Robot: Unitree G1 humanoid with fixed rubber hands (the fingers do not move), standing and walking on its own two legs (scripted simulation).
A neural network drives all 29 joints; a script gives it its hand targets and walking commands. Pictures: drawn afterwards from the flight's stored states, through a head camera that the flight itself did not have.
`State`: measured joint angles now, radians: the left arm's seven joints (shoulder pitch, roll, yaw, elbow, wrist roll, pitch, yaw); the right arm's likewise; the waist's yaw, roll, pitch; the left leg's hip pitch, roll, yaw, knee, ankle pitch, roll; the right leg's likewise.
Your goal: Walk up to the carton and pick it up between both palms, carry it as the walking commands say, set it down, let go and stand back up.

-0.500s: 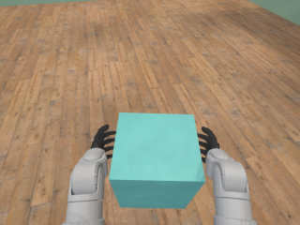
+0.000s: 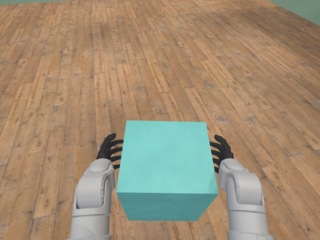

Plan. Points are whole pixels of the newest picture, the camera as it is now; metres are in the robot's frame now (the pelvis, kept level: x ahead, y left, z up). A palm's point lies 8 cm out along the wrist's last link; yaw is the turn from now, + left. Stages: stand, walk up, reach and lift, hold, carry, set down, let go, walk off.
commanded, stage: carry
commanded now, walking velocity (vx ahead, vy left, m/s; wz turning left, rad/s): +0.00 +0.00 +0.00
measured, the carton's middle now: (164, 174) +0.29 -0.01 -0.01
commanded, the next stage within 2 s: none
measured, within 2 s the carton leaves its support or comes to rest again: neither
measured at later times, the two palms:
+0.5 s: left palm (106, 164) +0.28 +0.13 +0.06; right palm (226, 165) +0.28 -0.16 +0.06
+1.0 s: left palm (106, 162) +0.28 +0.13 +0.08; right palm (231, 163) +0.27 -0.16 +0.08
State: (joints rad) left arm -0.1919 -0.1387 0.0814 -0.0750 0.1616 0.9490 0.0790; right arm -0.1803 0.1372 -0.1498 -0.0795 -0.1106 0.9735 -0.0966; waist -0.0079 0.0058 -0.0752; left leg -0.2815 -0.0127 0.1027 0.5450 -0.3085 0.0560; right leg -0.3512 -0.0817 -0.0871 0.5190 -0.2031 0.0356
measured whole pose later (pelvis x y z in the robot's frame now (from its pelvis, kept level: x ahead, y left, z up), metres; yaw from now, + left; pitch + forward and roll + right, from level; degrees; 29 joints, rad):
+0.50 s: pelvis +0.00 +0.00 +0.00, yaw +0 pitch +2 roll +0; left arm -0.19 -0.14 0.09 -0.06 0.16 0.93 0.08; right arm -0.19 0.14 -0.15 -0.06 -0.11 0.95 -0.09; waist -0.01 0.01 -0.07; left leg -0.28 -0.01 0.10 0.55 -0.31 0.05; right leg -0.35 -0.08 -0.09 0.52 -0.20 0.03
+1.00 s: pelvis +0.00 -0.01 +0.00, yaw -1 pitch +2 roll +0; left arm -0.17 -0.13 0.06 -0.26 0.10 1.03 0.11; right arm -0.15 0.13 -0.12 -0.27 -0.06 1.05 -0.13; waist 0.01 0.01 -0.05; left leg -0.30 0.00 0.11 0.58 -0.32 0.04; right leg -0.38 -0.07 -0.08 0.55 -0.21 0.02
